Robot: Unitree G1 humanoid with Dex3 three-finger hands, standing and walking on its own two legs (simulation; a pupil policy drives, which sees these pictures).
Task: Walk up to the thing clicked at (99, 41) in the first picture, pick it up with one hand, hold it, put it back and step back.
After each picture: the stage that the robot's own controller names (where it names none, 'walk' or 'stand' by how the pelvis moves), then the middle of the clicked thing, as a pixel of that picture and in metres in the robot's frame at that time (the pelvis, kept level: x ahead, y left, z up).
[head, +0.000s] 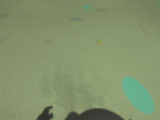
stand; (99, 42) +1.73 -0.18 -0.72
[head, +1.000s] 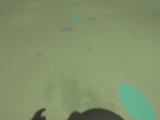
walk; (90, 49) +1.59 +0.14 -0.70
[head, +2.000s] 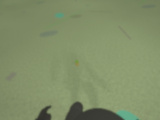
walk; (77, 63) +0.99 +0.35 -0.72
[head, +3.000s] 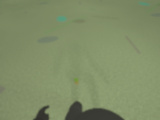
walk; (76, 81) +0.63 +0.26 -0.71
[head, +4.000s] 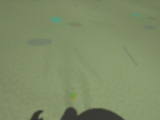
walk; (73, 96) +0.40 +0.15 -0.70
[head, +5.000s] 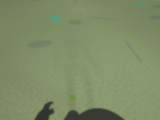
stand; (73, 98) +0.34 +0.21 -0.71
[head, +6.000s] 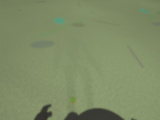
stand; (73, 100) +0.34 +0.19 -0.72
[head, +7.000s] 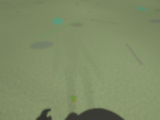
stand; (74, 99) +0.36 +0.20 -0.73
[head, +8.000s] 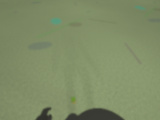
stand; (73, 100) +0.34 +0.20 -0.73
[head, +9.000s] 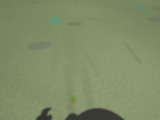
stand; (73, 100) +0.33 +0.20 -0.73
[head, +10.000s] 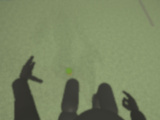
go down; (69, 71) +0.39 +0.20 -0.46
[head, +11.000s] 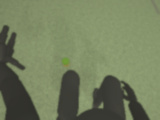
go down; (66, 62) +0.42 +0.22 -0.32
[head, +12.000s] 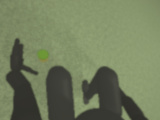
close in; (43, 56) +0.40 +0.26 -0.23
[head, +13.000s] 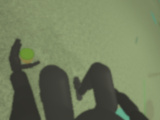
close; (27, 56) +0.40 +0.28 -0.22
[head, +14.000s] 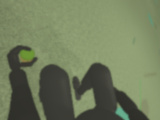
lift; (27, 56) +0.39 +0.27 -0.22
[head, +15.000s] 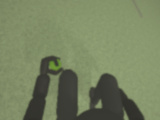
lift; (55, 66) +0.33 +0.26 -0.10
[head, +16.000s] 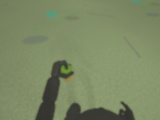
hold; (67, 73) +0.32 +0.17 +0.03
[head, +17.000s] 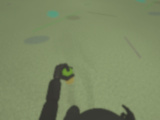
hold; (68, 76) +0.32 +0.17 -0.01
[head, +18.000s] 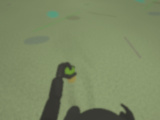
hold; (70, 75) +0.33 +0.15 -0.01
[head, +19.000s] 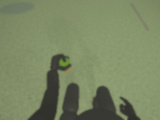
crouch; (65, 65) +0.38 +0.19 -0.08
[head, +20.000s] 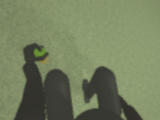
lower; (42, 56) +0.41 +0.26 -0.21
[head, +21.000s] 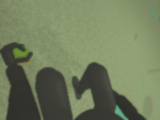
lower; (23, 56) +0.41 +0.28 -0.23
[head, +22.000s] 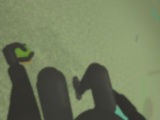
lower; (24, 55) +0.40 +0.28 -0.23
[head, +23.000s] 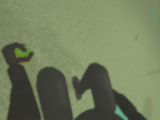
lower; (24, 56) +0.40 +0.28 -0.23
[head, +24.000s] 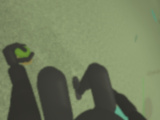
lower; (24, 56) +0.40 +0.28 -0.23
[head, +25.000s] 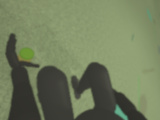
withdraw; (25, 56) +0.39 +0.27 -0.22
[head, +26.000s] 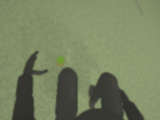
walk; (60, 61) +0.40 +0.24 -0.29
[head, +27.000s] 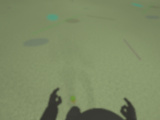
stand; (73, 99) +0.34 +0.17 -0.65
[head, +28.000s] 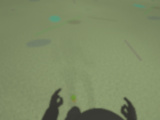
stand; (73, 98) +0.36 +0.18 -0.67
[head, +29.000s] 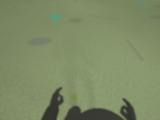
stand; (74, 97) +0.35 +0.18 -0.67
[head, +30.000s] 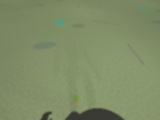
walk; (76, 99) +0.37 +0.17 -0.72
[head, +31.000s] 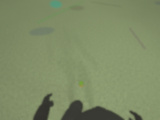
walk; (81, 84) +0.45 +0.11 -0.71
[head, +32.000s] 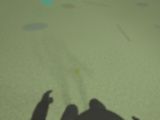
walk; (77, 71) +0.68 +0.13 -0.70
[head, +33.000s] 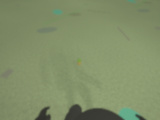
stand; (79, 62) +1.00 +0.23 -0.70
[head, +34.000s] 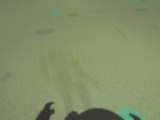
stand; (78, 63) +0.99 +0.24 -0.72
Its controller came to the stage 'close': yes
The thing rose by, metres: 0.70
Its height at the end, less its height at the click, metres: +0.00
